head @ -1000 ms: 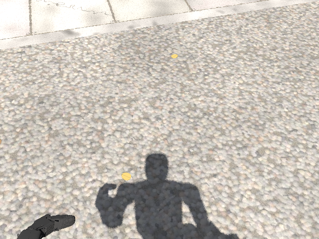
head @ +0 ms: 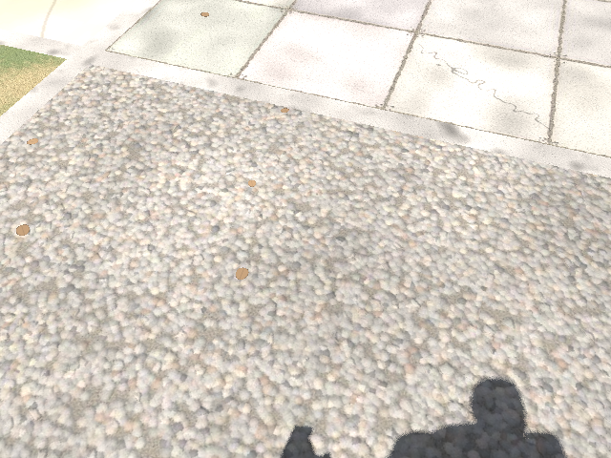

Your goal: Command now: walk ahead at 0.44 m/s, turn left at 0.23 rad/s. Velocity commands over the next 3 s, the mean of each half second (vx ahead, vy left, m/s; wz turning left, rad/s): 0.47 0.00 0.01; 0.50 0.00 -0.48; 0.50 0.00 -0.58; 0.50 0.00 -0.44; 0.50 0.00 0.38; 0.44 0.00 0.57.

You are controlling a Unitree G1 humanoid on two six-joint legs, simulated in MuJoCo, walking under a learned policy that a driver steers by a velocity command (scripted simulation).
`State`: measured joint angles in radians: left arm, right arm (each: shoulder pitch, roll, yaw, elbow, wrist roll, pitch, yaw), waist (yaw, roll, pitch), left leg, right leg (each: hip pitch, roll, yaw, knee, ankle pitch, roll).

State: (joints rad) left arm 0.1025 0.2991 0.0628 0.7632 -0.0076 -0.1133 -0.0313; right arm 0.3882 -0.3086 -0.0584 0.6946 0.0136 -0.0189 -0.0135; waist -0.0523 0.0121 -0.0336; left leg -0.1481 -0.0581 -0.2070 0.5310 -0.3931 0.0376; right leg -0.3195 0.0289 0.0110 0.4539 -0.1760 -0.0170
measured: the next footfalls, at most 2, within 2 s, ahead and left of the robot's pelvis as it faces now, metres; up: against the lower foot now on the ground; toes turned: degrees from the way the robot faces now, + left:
left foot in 0.44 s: +0.40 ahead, +0.14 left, +0.00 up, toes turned -2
right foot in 0.96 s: +0.64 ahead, -0.16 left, +0.00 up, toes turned -21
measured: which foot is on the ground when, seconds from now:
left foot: up 0.00-0.42, down 0.44-0.98, up 1.00-1.00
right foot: down 0.00-0.46, up 0.48-0.94, down 0.96-1.00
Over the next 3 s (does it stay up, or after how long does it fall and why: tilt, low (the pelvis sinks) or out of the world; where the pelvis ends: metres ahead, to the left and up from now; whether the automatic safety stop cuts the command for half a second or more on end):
stays up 1.43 -0.66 -0.01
